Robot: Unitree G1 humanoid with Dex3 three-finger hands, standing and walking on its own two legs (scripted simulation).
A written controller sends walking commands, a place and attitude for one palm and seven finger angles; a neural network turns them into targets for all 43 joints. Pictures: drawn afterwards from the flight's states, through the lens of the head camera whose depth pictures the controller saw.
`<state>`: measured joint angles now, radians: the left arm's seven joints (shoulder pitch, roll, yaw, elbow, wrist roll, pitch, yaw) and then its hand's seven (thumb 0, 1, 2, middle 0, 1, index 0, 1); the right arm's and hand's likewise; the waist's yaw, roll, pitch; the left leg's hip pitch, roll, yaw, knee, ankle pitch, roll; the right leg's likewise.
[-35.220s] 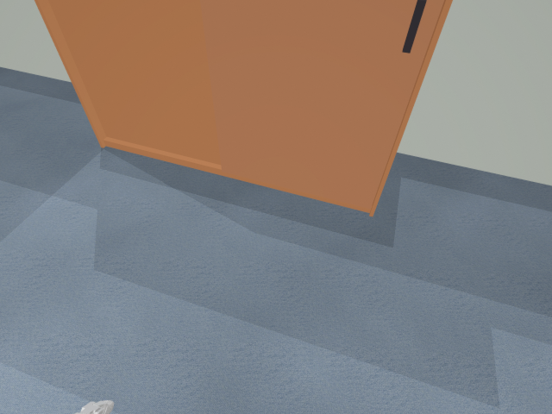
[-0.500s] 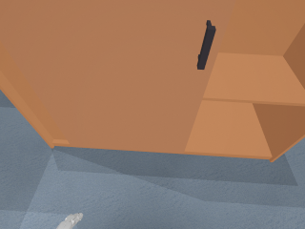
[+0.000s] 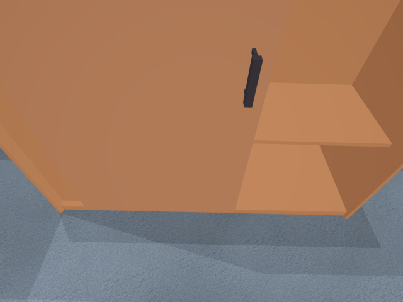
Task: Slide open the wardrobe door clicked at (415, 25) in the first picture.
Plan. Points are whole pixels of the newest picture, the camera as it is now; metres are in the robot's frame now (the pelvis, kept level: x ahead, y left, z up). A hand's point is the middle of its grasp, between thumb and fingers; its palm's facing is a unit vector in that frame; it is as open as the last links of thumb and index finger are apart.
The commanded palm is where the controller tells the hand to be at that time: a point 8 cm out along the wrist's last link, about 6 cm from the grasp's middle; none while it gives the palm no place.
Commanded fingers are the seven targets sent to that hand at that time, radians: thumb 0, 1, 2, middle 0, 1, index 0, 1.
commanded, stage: let the arm hang, fingers relaxed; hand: right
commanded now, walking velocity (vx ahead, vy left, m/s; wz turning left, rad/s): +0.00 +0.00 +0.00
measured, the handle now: (251, 78) +0.64 -0.09 +0.11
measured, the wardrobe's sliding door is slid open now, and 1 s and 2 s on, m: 0.62 0.62 0.62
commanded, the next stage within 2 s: look to check the result in 0.32 s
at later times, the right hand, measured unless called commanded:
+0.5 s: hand out of the picture -0.03 -0.17 -0.18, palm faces +0.01 +0.98 -0.17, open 7.3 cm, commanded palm none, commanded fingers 0.00 -0.90 -0.90 0.20 0.30 0.20 0.30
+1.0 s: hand out of the picture -0.01 -0.20 -0.18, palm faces +0.00 +0.98 -0.20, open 7.4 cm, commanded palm none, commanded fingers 0.00 -0.90 -0.90 0.20 0.30 0.20 0.30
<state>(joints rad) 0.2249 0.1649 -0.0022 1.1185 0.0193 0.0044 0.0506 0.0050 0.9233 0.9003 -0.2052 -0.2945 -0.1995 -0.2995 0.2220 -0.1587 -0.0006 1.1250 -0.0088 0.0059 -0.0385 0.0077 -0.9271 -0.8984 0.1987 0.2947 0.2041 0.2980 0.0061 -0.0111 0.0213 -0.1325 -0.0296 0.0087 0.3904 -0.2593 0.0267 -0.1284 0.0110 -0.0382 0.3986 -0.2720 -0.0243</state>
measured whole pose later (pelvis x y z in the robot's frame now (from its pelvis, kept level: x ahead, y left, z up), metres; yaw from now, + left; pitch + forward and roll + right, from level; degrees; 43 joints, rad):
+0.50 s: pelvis -0.02 -0.01 +0.00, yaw +0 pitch -1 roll +0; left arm 0.28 0.14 -0.01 1.15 0.02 0.00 0.04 0.00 0.90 0.90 -0.20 -0.29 -0.20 -0.30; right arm 0.27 -0.14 0.00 1.15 -0.01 0.00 -0.03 0.01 -0.91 -0.90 0.20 0.29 0.20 0.30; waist 0.01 0.00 0.04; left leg -0.15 -0.02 0.00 0.39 -0.22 0.01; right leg -0.14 0.02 -0.05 0.39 -0.24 -0.04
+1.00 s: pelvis -0.03 -0.02 +0.00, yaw +0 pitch -1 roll +0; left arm 0.23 0.17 0.00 1.13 0.02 -0.01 0.04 0.00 0.90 0.90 -0.20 -0.29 -0.20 -0.30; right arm 0.22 -0.17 0.00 1.14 -0.01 0.00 -0.03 0.00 -0.91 -0.90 0.20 0.29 0.20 0.30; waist 0.01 0.00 0.05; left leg -0.17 -0.01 0.00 0.39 -0.21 0.00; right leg -0.16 0.03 -0.05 0.39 -0.22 -0.05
